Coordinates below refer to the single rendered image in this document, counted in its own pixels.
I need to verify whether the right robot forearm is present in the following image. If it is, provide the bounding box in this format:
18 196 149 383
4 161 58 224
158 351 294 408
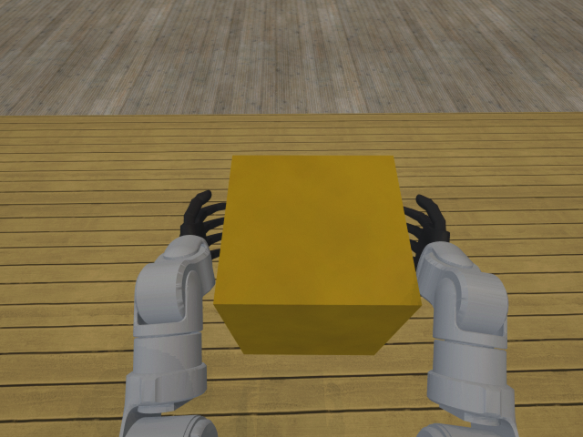
416 241 519 437

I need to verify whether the left robot forearm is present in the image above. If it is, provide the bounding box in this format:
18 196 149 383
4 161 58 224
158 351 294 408
119 235 215 437

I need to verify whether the right robot hand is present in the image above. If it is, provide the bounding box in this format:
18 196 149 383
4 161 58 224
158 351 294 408
404 195 450 271

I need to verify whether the left robot hand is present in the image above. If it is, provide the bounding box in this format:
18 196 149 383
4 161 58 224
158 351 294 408
179 190 226 259

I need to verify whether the carton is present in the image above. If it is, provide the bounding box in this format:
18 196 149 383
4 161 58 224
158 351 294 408
213 156 422 355

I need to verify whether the left robot upper arm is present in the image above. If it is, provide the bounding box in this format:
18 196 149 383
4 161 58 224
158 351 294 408
126 415 218 437

